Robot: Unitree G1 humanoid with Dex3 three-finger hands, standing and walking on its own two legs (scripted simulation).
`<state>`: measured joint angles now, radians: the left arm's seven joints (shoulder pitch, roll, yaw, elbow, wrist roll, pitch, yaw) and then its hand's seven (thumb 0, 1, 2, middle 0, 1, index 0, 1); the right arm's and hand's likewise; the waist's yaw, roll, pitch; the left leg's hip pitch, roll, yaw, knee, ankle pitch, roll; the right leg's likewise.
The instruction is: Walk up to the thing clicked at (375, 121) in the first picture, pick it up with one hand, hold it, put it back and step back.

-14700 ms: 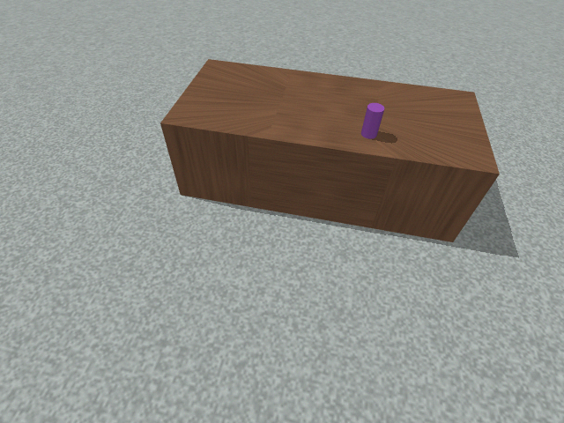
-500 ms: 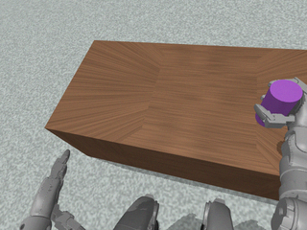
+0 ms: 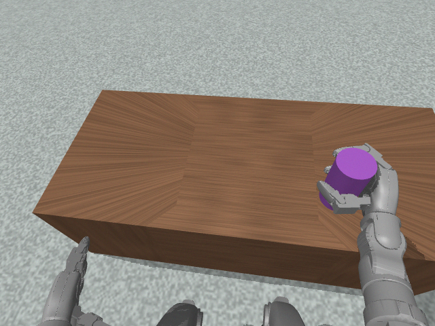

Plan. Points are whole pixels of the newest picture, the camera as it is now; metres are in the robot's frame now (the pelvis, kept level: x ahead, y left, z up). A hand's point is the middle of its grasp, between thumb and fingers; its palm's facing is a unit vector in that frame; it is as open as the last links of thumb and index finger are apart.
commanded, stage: lift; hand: right
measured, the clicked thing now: (344, 181) +0.39 -0.19 +0.03
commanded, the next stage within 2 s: hold in 0.58 s
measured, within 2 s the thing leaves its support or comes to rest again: neither
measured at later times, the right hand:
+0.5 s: hand (341, 179) +0.37 -0.17 +0.07, palm faces +0.13 +0.99 +0.00, open 8.8 cm
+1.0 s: hand (347, 183) +0.35 -0.17 +0.08, palm faces +0.14 +0.99 +0.01, open 8.8 cm
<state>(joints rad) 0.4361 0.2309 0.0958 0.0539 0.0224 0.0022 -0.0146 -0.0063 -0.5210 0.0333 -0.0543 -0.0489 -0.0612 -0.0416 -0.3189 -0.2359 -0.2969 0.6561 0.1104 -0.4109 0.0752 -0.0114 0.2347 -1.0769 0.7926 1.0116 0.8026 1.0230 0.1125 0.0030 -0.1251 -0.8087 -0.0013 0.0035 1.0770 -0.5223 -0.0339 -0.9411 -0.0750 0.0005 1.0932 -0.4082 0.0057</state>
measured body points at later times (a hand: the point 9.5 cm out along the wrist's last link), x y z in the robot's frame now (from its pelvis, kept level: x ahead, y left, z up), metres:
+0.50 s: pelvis +0.01 +0.01 +0.02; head +0.07 -0.01 +0.47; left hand +0.17 +0.27 +0.00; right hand +0.36 -0.22 +0.07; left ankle +0.00 +0.14 -0.66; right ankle +0.07 -0.12 -0.66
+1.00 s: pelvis +0.02 +0.01 +0.03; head +0.06 +0.00 +0.48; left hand +0.17 +0.28 +0.00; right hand +0.34 -0.22 +0.09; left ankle +0.00 +0.14 -0.66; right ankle +0.07 -0.12 -0.66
